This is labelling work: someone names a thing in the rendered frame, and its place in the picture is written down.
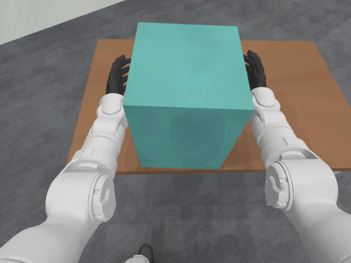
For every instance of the left robot hand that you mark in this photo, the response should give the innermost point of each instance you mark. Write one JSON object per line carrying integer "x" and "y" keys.
{"x": 115, "y": 80}

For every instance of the right robot forearm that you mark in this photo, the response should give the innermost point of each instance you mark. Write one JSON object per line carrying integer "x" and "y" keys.
{"x": 272, "y": 132}

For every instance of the left robot shin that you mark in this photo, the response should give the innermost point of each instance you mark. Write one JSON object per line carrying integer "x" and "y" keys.
{"x": 140, "y": 256}

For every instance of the robot left foot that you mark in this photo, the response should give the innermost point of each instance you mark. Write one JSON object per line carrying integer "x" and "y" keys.
{"x": 146, "y": 250}

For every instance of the robot left upper arm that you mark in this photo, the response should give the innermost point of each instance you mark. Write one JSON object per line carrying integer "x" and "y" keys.
{"x": 76, "y": 204}

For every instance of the robot right upper arm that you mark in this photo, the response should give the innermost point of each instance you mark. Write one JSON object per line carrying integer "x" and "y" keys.
{"x": 305, "y": 190}

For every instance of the table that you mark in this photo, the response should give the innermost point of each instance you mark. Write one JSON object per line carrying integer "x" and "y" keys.
{"x": 309, "y": 97}

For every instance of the left robot forearm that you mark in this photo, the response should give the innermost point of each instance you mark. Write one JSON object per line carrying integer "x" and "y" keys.
{"x": 103, "y": 143}

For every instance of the right robot hand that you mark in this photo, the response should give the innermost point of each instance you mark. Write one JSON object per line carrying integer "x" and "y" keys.
{"x": 255, "y": 70}

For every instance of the carton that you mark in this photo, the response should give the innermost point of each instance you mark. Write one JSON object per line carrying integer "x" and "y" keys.
{"x": 187, "y": 97}

